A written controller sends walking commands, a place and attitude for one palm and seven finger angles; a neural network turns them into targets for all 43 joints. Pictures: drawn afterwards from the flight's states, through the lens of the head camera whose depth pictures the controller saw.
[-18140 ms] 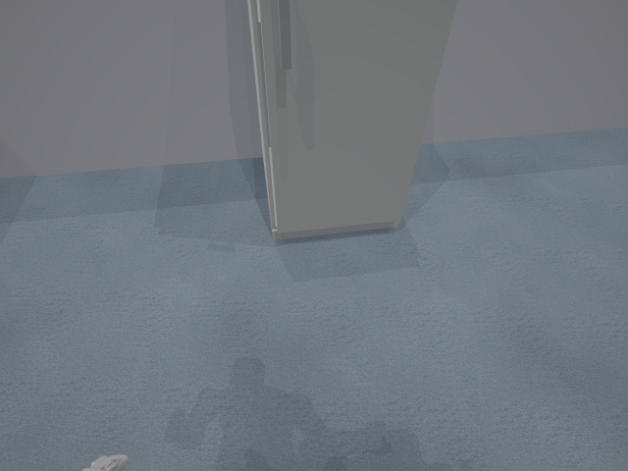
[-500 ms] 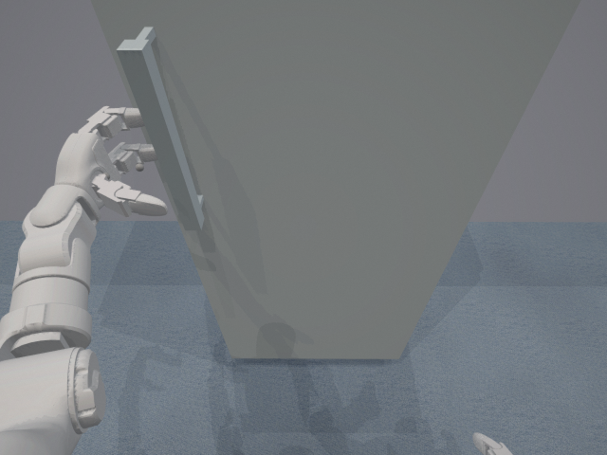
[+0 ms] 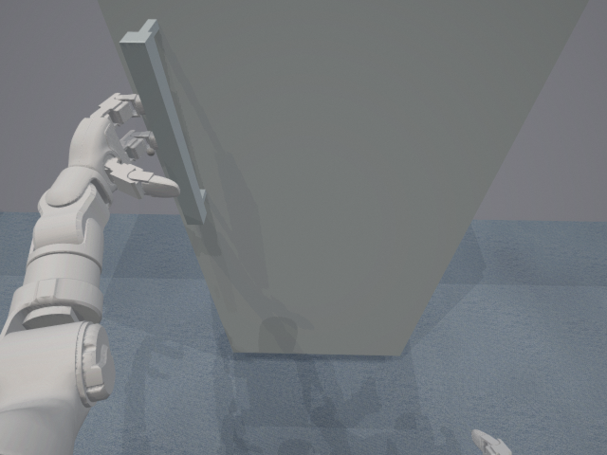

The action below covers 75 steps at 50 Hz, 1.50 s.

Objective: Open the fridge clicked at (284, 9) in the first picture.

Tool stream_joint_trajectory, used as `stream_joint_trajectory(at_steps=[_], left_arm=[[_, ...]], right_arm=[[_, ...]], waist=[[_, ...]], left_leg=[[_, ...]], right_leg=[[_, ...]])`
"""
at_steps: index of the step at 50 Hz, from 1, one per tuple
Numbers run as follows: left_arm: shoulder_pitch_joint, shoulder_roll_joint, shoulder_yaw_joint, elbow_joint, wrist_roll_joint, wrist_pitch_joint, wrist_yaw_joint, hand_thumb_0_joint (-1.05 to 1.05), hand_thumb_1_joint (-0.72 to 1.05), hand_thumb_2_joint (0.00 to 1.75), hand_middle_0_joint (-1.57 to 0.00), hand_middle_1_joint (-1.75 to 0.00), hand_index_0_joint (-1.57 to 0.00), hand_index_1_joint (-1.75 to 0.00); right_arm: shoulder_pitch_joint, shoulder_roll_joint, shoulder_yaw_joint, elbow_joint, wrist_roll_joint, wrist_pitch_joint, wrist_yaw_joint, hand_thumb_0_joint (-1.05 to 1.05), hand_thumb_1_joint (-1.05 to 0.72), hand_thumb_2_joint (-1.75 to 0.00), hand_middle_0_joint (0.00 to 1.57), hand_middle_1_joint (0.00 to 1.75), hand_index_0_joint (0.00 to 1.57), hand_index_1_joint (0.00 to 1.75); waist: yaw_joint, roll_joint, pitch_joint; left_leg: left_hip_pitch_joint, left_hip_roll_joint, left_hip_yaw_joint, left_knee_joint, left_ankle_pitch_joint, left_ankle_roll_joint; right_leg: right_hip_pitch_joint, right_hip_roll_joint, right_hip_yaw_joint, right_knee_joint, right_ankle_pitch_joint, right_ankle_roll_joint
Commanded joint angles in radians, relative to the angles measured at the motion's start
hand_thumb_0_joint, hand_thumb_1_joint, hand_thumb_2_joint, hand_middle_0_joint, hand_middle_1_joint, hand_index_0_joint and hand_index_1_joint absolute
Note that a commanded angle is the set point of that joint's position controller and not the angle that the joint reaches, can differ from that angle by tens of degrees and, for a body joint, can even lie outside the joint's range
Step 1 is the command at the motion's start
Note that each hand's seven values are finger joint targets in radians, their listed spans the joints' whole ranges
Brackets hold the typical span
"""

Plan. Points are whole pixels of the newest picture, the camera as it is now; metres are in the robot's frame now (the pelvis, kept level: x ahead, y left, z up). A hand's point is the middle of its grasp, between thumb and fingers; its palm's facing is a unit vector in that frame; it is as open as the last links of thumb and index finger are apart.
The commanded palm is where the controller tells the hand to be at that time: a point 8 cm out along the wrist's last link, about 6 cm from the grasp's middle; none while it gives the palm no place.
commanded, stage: slide the fingers in behind the handle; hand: left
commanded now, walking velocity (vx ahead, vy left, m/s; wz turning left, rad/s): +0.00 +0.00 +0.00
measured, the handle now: (177, 137) +0.48 +0.18 +0.17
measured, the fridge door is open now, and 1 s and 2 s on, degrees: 0 0 0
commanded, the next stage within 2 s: grip the handle and tug to test in 1.90 s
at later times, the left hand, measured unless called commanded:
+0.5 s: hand (160, 159) +0.44 +0.19 +0.17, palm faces +0.00 -1.00 -0.01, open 14.0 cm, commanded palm +0.41 +0.25 +0.18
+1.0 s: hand (180, 158) +0.43 +0.17 +0.18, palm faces +0.00 -1.00 +0.00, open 14.0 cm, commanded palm +0.40 +0.22 +0.18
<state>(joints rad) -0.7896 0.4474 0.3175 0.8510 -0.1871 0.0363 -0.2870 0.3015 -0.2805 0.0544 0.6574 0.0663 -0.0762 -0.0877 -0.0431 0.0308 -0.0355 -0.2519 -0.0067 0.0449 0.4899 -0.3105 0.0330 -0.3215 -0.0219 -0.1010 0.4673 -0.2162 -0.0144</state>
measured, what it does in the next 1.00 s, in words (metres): stands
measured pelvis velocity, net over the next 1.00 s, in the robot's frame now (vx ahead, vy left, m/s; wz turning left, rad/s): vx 0.00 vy -0.01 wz -0.01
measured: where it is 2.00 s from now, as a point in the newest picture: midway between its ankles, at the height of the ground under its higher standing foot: outside the picture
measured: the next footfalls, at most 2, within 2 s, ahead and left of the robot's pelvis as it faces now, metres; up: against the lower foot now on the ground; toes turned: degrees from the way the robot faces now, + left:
none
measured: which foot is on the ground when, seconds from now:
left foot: down 0.00-1.00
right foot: down 0.00-1.00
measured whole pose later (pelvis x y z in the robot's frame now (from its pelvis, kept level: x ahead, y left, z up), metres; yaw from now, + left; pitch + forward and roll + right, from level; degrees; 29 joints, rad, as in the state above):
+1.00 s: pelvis +0.00 -0.01 +0.00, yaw -1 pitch +3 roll +0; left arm -0.70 0.35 0.27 0.68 -0.18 0.06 -0.20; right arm 0.28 -0.26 0.05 0.63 0.07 -0.07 -0.07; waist -0.03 0.03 -0.03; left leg -0.21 0.00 0.06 0.46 -0.30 0.02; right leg -0.29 -0.01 -0.09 0.46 -0.21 -0.03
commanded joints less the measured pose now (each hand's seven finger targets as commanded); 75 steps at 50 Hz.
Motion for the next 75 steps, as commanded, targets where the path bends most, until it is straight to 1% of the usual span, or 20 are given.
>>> stream_joint_trajectory(at_steps=[1, 2, 5, 10, 13, 16, 18, 27, 31, 34, 41, 45, 50, 55, 56, 61, 63, 66, 70, 75], left_arm=[[-0.52, 0.274, 0.045, -0.198, 0.01, -0.099, 0.015, 0.0, -0.5, 0.3, -0.3, -1.2, -0.3, -1.2], [-0.524, 0.247, 0.024, -0.185, 0.01, -0.106, 0.011, 0.0, -0.5, 0.3, -0.3, -1.2, -0.3, -1.2], [-0.533, 0.286, 0.056, -0.149, 0.003, -0.117, 0.007, 0.0, -0.5, 0.3, -0.3, -1.2, -0.3, -1.2], [-0.483, 0.231, 0.02, -0.198, -0.013, -0.127, -0.017, 0.0, -0.5, 0.3, -0.3, -1.2, -0.3, -1.2], [-0.46, 0.278, 0.056, -0.206, -0.022, -0.128, -0.015, 0.0, -0.5, 0.3, -0.3, -1.2, -0.3, -1.2], [-0.434, 0.265, 0.061, -0.225, -0.02, -0.121, -0.004, 0.0, -0.5, 0.3, -0.3, -1.2, -0.3, -1.2], [-0.424, 0.314, 0.088, -0.225, -0.012, -0.12, 0.008, 0.0, -0.5, 0.3, -0.3, -1.2, -0.3, -1.2], [-0.433, 0.217, 0.028, -0.368, -0.018, -0.109, 0.017, 0.0, -0.5, 0.3, -0.3, -1.2, -0.3, -1.2], [-0.383, 0.169, 0.016, -0.327, -0.032, -0.071, 0.028, 0.0, -0.5, 0.3, -0.3, -1.2, -0.3, -1.2], [-0.391, 0.182, 0.018, -0.31, -0.021, -0.045, 0.045, 0.0, -0.5, 0.3, -0.3, -1.2, -0.3, -1.2], [-0.425, 0.124, -0.019, -0.422, -0.013, -0.065, 0.074, 0.0, -0.5, 0.3, -0.3, -1.2, -0.3, -1.2], [-0.372, 0.174, 0.039, -0.388, -0.017, -0.051, 0.084, 0.0, -0.5, 0.3, -0.3, -1.2, -0.3, -1.2], [-0.386, 0.14, 0.002, -0.404, 0.006, -0.024, 0.099, 0.0, -0.5, 0.3, -0.3, -1.2, -0.3, -1.2], [-0.376, 0.135, 0.007, -0.423, -0.013, -0.03, 0.09, 0.0, -0.5, 0.3, -0.3, -1.2, -0.3, -1.2], [-0.412, 0.103, -0.023, -0.456, -0.018, -0.036, 0.086, 0.0, -0.5, 0.3, -0.3, -1.2, -0.3, -1.2], [-0.352, 0.136, 0.014, -0.427, -0.011, -0.029, 0.098, 0.0, -0.5, 0.3, -0.3, -1.2, -0.3, -1.2], [-0.344, 0.096, -0.023, -0.402, -0.007, -0.015, 0.098, 0.0, -0.5, 0.3, -0.3, -1.2, -0.3, -1.2], [-0.366, 0.136, 0.011, -0.422, -0.008, -0.012, 0.102, 0.0, -0.5, 0.3, -0.3, -1.2, -0.3, -1.2], [-0.409, 0.121, -0.011, -0.386, -0.01, -0.014, 0.103, 0.0, -0.5, 0.3, -0.3, -1.2, -0.3, -1.2], [-0.471, 0.12, -0.026, -0.384, -0.002, -0.047, 0.109, 0.0, -0.5, 0.3, -0.3, -1.2, -0.3, -1.2]], right_arm=[[0.036, -0.146, -0.055, -0.108, 0.001, -0.036, -0.013, 0.0, -0.9, -0.9, 0.2, 0.3, 0.2, 0.3], [0.035, -0.143, -0.054, -0.107, 0.001, -0.037, -0.011, 0.0, -0.9, -0.9, 0.2, 0.3, 0.2, 0.3], [0.056, -0.153, -0.058, -0.098, 0.001, -0.034, -0.011, 0.0, -0.9, -0.9, 0.2, 0.3, 0.2, 0.3], [0.047, -0.148, -0.058, -0.109, 0.004, -0.041, -0.006, 0.0, -0.9, -0.9, 0.2, 0.3, 0.2, 0.3], [0.047, -0.157, -0.06, -0.112, 0.006, -0.038, -0.009, 0.0, -0.9, -0.9, 0.2, 0.3, 0.2, 0.3], [0.032, -0.148, -0.055, -0.122, 0.007, -0.045, -0.008, 0.0, -0.9, -0.9, 0.2, 0.3, 0.2, 0.3], [0.035, -0.155, -0.055, -0.12, 0.006, -0.041, -0.009, 0.0, -0.9, -0.9, 0.2, 0.3, 0.2, 0.3], [0.005, -0.136, -0.055, -0.139, 0.009, -0.055, -0.006, 0.0, -0.9, -0.9, 0.2, 0.3, 0.2, 0.3], [-0.006, -0.134, -0.055, -0.133, 0.011, -0.053, -0.004, 0.0, -0.9, -0.9, 0.2, 0.3, 0.2, 0.3], [-0.014, -0.136, -0.051, -0.132, 0.012, -0.042, -0.003, 0.0, -0.9, -0.9, 0.2, 0.3, 0.2, 0.3], [-0.037, -0.117, -0.051, -0.149, 0.006, -0.042, 0.001, 0.0, -0.9, -0.9, 0.2, 0.3, 0.2, 0.3], [-0.04, -0.121, -0.05, -0.142, 0.005, -0.033, 0.0, 0.0, -0.9, -0.9, 0.2, 0.3, 0.2, 0.3], [-0.056, -0.114, -0.048, -0.149, 0.006, -0.026, 0.001, 0.0, -0.9, -0.9, 0.2, 0.3, 0.2, 0.3], [-0.053, -0.115, -0.052, -0.152, 0.006, -0.024, -0.004, 0.0, -0.9, -0.9, 0.2, 0.3, 0.2, 0.3], [-0.057, -0.113, -0.051, -0.155, 0.005, -0.028, -0.003, 0.0, -0.9, -0.9, 0.2, 0.3, 0.2, 0.3], [-0.058, -0.114, -0.05, -0.144, 0.004, -0.026, -0.001, 0.0, -0.9, -0.9, 0.2, 0.3, 0.2, 0.3], [-0.062, -0.115, -0.052, -0.146, 0.007, -0.023, 0.001, 0.0, -0.9, -0.9, 0.2, 0.3, 0.2, 0.3], [-0.059, -0.118, -0.053, -0.145, 0.004, -0.025, -0.001, 0.0, -0.9, -0.9, 0.2, 0.3, 0.2, 0.3], [-0.06, -0.117, -0.049, -0.139, 0.006, -0.026, -0.007, 0.0, -0.9, -0.9, 0.2, 0.3, 0.2, 0.3], [-0.049, -0.117, -0.047, -0.133, 0.004, -0.037, -0.01, 0.0, -0.9, -0.9, 0.2, 0.3, 0.2, 0.3]], waist=[[-0.019, 0.017, -0.326], [-0.024, 0.037, -0.316], [-0.03, -0.025, -0.318], [-0.019, 0.05, -0.337], [-0.011, -0.019, -0.313], [0.0, 0.025, -0.302], [0.005, 0.0, -0.284], [-0.002, 0.059, -0.338], [-0.002, -0.013, -0.291], [-0.003, -0.012, -0.263], [0.005, 0.005, -0.344], [0.02, -0.052, -0.319], [0.021, 0.029, -0.3], [0.019, -0.049, -0.338], [0.012, -0.015, -0.349], [0.027, -0.006, -0.316], [0.019, -0.012, -0.275], [0.021, -0.033, -0.301], [0.005, -0.031, -0.26], [0.0, -0.015, -0.3]], left_leg=[[0.07, 0.012, -0.072, -0.04, 0.347, -0.003], [0.071, 0.011, -0.068, -0.038, 0.339, -0.002], [0.048, 0.011, -0.066, -0.037, 0.314, 0.006], [0.084, 0.014, -0.066, -0.039, 0.344, 0.0], [0.047, 0.016, -0.065, -0.051, 0.299, 0.008], [0.047, 0.013, -0.06, -0.059, 0.278, 0.006], [0.025, 0.016, -0.061, -0.067, 0.266, 0.008], [0.104, 0.015, -0.056, -0.059, 0.332, 0.005], [0.085, 0.017, -0.059, -0.065, 0.309, 0.006], [0.059, 0.012, -0.053, -0.066, 0.298, 0.007], [0.123, 0.01, -0.054, -0.052, 0.381, 0.005], [0.094, 0.011, -0.051, -0.06, 0.372, 0.005], [0.091, 0.006, -0.046, -0.067, 0.348, 0.004], [0.104, 0.01, -0.045, -0.063, 0.376, 0.008], [0.117, 0.008, -0.044, -0.062, 0.379, 0.006], [0.095, 0.007, -0.04, -0.07, 0.353, 0.005], [0.082, 0.007, -0.041, -0.073, 0.337, 0.006], [0.079, 0.006, -0.043, -0.076, 0.318, 0.008], [0.063, 0.006, -0.045, -0.081, 0.259, 0.009], [0.085, 0.006, -0.056, -0.08, 0.268, 0.006]], right_leg=[[0.151, 0.011, 0.064, -0.003, 0.295, -0.027], [0.141, 0.011, 0.066, -0.005, 0.291, -0.027], [0.15, 0.015, 0.068, -0.007, 0.287, -0.022], [0.148, 0.018, 0.064, -0.007, 0.292, -0.027], [0.169, 0.018, 0.062, -0.014, 0.267, -0.026], [0.164, 0.018, 0.068, -0.019, 0.248, -0.027], [0.178, 0.015, 0.067, -0.022, 0.235, -0.027], [0.182, 0.02, 0.071, -0.023, 0.292, -0.027], [0.165, 0.023, 0.061, -0.028, 0.275, -0.024], [0.168, 0.017, 0.063, -0.027, 0.28, -0.023], [0.2, 0.018, 0.068, -0.013, 0.346, -0.025], [0.224, 0.018, 0.066, -0.017, 0.357, -0.022], [0.207, 0.013, 0.069, -0.023, 0.327, -0.026], [0.243, 0.017, 0.068, -0.019, 0.367, -0.023], [0.236, 0.017, 0.07, -0.018, 0.372, -0.023], [0.233, 0.016, 0.071, -0.027, 0.346, -0.024], [0.212, 0.015, 0.064, -0.03, 0.325, -0.024], [0.228, 0.015, 0.07, -0.033, 0.314, -0.023], [0.193, 0.015, 0.072, -0.045, 0.254, -0.02], [0.19, 0.017, 0.072, -0.041, 0.242, -0.024]])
